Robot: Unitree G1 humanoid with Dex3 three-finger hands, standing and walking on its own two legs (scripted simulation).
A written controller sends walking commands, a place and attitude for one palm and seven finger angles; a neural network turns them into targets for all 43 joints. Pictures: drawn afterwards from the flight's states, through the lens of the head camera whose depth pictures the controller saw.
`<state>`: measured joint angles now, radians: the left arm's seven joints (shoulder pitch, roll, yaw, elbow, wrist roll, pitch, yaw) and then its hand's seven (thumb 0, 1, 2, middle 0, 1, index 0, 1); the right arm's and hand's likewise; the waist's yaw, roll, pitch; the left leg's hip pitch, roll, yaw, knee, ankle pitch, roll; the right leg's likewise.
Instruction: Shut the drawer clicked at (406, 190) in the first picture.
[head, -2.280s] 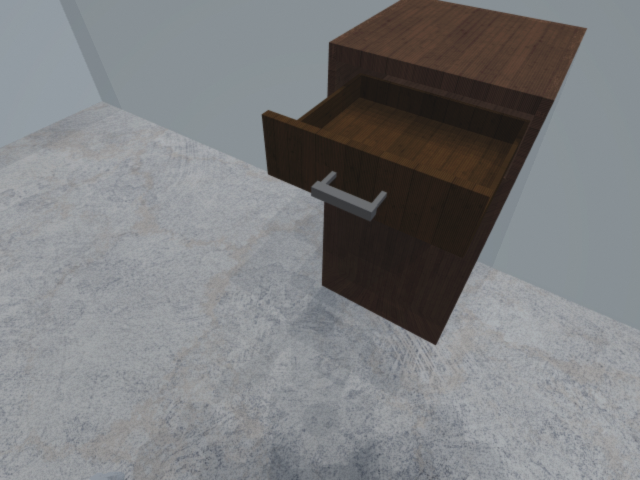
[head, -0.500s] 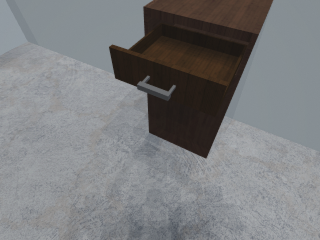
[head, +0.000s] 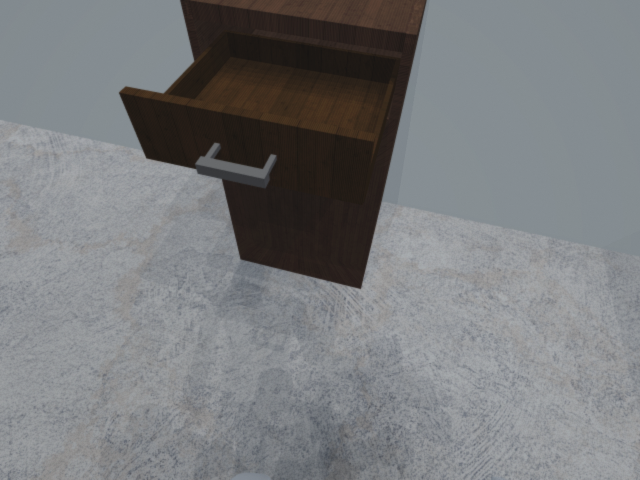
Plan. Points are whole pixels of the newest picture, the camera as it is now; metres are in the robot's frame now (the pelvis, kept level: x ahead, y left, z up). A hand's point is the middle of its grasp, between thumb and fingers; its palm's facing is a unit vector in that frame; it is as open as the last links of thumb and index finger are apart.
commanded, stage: turn to face it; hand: left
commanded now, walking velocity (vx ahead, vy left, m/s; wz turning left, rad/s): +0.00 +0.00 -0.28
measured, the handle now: (237, 163) +0.56 +0.20 +0.04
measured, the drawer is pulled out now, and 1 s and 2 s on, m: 0.28 0.28 0.28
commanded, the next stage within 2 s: take the last steps up to it in 0.18 s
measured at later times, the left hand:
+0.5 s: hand out of the picture +0.08 +0.19 -0.16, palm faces -0.15 -0.97 -0.21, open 7.4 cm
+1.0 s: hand (144, 469) +0.14 +0.27 -0.19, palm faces -0.11 -0.98 -0.15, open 7.4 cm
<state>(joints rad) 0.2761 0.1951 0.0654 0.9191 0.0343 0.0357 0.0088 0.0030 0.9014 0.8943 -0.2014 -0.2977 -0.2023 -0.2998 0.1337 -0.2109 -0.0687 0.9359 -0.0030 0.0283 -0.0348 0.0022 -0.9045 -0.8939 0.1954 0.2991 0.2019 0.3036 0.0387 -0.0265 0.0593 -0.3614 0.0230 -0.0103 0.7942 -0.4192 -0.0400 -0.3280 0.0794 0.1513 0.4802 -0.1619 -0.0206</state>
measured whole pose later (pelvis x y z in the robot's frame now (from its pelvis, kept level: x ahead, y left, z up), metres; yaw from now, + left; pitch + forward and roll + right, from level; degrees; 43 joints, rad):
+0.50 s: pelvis -0.01 +0.02 +0.00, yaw -10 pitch -1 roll -1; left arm 0.25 0.16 0.04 0.97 0.03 -0.01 0.00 0.00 0.91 0.90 -0.20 -0.30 -0.20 -0.30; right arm 0.35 -0.20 -0.05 1.06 -0.03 0.02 -0.01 0.00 -0.90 -0.89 0.20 0.30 0.20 0.30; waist -0.02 0.05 0.01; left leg -0.35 0.07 0.07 0.82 -0.46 0.00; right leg -0.17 0.01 -0.04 0.50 -0.32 -0.02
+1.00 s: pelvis +0.12 +0.09 +0.00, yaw -10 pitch -2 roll +0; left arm 0.33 0.19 0.07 1.07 0.04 -0.01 0.01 0.01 0.91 0.90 -0.19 -0.30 -0.19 -0.30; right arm 0.28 -0.12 -0.04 1.03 -0.02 -0.06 -0.03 0.00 -0.94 -0.89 0.20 0.30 0.20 0.30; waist 0.01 -0.07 0.02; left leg -0.27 0.01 0.17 0.48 -0.20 0.08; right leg -0.47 -0.07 -0.06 1.15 -0.33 -0.02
